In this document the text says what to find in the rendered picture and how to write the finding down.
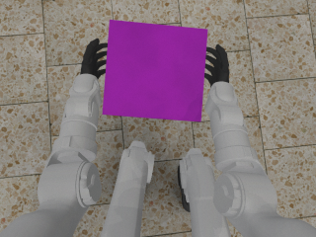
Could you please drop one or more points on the left robot forearm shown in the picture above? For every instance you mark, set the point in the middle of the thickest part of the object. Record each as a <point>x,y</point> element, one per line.
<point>77,137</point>

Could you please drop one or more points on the robot thigh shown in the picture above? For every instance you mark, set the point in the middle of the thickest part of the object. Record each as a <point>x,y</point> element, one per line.
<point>124,215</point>
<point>198,179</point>

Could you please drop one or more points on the robot right upper arm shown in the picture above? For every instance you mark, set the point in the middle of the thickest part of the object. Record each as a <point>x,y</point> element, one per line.
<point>249,202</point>

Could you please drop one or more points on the carton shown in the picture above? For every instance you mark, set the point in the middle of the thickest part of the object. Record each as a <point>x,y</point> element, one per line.
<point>154,71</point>

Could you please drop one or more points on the robot left thigh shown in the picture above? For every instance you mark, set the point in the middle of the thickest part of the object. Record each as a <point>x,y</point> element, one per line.
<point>124,215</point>

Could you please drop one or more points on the robot right hand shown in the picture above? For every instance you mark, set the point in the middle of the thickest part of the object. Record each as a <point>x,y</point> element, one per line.
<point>220,72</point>

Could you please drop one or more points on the robot left upper arm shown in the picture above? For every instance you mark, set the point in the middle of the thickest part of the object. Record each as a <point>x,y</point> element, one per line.
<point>66,190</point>

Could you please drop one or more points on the robot right thigh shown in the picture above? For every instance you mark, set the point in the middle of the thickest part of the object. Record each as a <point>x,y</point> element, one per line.
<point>198,179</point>

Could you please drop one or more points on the robot left hand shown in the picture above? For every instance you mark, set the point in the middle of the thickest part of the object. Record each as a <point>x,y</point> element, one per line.
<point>90,63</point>

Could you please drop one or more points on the right robot forearm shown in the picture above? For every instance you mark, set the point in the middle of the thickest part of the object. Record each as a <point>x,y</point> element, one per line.
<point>233,151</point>

